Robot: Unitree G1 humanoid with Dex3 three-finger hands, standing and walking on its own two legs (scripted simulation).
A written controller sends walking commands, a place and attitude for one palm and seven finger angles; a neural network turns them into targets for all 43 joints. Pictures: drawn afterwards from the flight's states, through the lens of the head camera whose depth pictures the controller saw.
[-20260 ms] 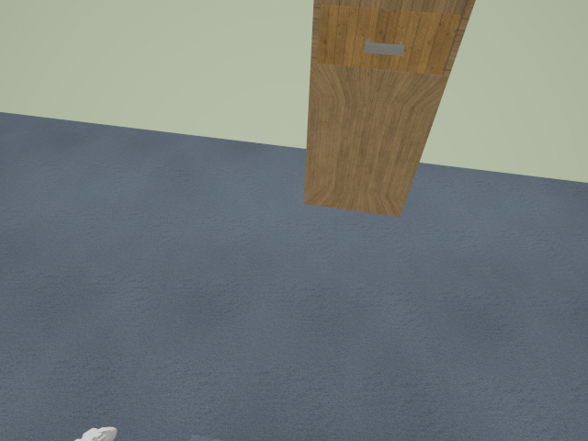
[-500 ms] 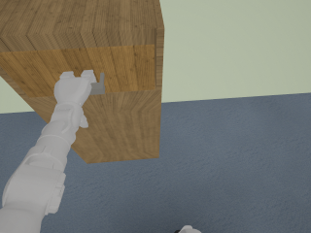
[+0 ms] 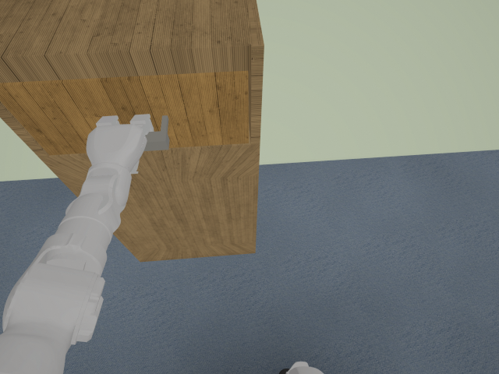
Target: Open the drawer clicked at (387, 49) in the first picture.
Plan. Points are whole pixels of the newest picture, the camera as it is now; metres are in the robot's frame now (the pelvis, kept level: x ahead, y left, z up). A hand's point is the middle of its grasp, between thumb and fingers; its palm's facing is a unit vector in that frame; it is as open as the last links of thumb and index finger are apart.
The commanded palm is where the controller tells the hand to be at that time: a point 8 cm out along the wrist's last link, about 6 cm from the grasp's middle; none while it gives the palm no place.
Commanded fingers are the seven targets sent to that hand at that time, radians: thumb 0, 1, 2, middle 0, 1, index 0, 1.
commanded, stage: pull the drawer open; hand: left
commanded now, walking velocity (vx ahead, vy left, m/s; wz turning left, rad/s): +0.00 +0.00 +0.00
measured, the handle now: (135, 132) +0.53 +0.19 +0.04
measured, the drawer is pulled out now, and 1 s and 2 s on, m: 0.00 0.02 0.22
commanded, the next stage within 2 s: none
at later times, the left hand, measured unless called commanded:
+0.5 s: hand (129, 169) +0.46 +0.20 +0.02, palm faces -0.02 -0.05 -1.00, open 5.9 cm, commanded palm +0.41 +0.20 +0.08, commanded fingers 0.00 0.90 0.90 -0.40 -1.35 -0.40 -1.35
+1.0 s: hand (128, 174) +0.45 +0.20 +0.03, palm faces -0.05 -0.02 -1.00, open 5.9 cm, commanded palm +0.41 +0.20 +0.08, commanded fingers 0.00 0.90 0.90 -0.40 -1.35 -0.40 -1.35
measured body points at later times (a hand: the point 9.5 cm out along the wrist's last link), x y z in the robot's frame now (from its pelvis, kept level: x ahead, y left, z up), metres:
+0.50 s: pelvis +0.01 +0.01 +0.00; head +0.09 -0.01 +0.45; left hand +0.45 +0.20 +0.08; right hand +0.04 -0.27 -0.13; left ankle -0.03 +0.10 -0.71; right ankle +0.01 -0.12 -0.71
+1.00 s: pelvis +0.01 +0.00 +0.00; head +0.08 -0.02 +0.45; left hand +0.45 +0.20 +0.08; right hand +0.08 -0.27 -0.13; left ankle -0.03 +0.10 -0.71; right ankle +0.01 -0.12 -0.71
